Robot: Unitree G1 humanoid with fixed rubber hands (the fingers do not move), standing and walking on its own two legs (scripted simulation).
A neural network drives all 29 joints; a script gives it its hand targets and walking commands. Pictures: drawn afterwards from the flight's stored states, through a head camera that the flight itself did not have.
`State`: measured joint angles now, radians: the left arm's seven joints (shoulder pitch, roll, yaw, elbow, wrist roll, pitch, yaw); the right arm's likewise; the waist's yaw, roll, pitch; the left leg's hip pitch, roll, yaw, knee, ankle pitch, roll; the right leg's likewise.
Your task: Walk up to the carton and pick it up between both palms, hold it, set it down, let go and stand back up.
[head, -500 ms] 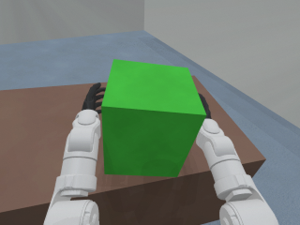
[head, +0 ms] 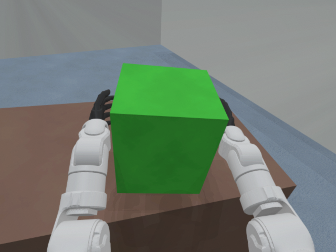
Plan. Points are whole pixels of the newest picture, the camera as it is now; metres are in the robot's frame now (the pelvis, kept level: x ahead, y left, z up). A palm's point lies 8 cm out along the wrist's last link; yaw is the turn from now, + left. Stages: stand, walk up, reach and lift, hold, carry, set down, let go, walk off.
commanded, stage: reach and lift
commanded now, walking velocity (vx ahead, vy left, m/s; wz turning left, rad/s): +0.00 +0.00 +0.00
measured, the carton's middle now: (162, 130) +0.39 +0.00 +0.16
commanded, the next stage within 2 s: hold in 0.28 s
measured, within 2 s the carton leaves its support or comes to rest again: neither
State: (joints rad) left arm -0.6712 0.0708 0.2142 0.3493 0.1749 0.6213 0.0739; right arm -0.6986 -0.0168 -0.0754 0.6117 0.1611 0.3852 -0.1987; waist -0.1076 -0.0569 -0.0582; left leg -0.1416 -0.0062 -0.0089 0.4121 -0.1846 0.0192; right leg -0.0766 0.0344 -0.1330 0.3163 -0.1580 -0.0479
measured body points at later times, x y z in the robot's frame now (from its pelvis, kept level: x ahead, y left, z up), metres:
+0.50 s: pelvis +0.00 +0.00 +0.00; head -0.06 +0.03 +0.45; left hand +0.38 +0.15 +0.21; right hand +0.37 -0.15 +0.20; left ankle +0.03 +0.10 -0.75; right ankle +0.02 -0.08 -0.75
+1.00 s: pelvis -0.01 +0.00 +0.00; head -0.08 +0.03 +0.44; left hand +0.37 +0.16 +0.22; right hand +0.37 -0.15 +0.21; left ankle +0.03 +0.10 -0.75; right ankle +0.02 -0.08 -0.75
